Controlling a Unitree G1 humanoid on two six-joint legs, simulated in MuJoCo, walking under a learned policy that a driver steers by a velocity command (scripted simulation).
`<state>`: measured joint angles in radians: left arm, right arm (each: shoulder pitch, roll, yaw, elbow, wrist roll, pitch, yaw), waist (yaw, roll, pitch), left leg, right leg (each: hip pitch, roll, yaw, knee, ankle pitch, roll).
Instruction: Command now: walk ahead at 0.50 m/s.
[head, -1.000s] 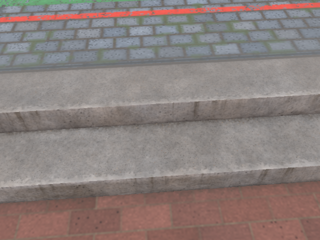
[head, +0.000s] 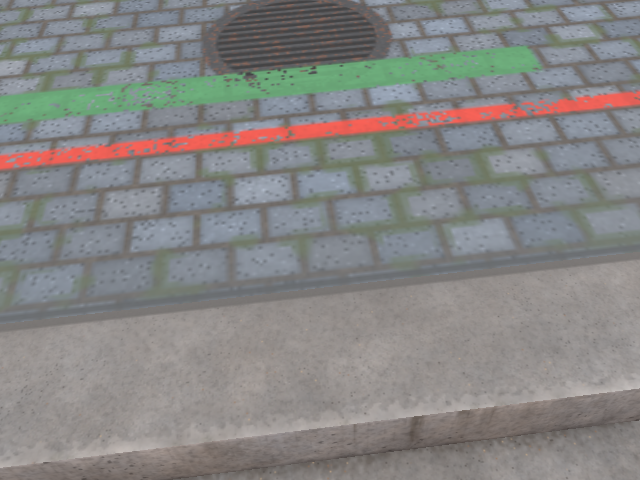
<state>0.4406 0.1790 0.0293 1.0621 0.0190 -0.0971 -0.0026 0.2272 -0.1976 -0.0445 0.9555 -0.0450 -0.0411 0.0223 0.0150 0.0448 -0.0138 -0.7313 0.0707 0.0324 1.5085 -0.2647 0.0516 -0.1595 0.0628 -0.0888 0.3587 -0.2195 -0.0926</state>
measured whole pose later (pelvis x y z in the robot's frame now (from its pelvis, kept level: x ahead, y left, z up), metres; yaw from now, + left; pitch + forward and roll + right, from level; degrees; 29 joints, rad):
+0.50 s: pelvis +0.28 +0.08 +0.09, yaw +0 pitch +4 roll +2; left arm 0.21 0.22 0.03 0.89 0.03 -0.07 -0.07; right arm 0.31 -0.20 -0.02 1.05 -0.08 -0.04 0.05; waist -0.04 -0.04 -0.06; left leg -0.53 -0.05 0.18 0.81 -0.37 0.12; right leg -0.86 0.10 0.26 1.92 0.05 -0.27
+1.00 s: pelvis +0.59 +0.06 +0.19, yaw +1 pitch +7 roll -4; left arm 0.08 0.20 0.00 0.86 0.06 -0.07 -0.06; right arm 0.43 -0.24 -0.01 1.07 -0.07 -0.10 0.12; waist 0.03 0.03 -0.12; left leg -0.50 -0.05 -0.17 1.53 -0.08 0.11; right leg -0.71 0.08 -0.14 1.01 -0.43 -0.11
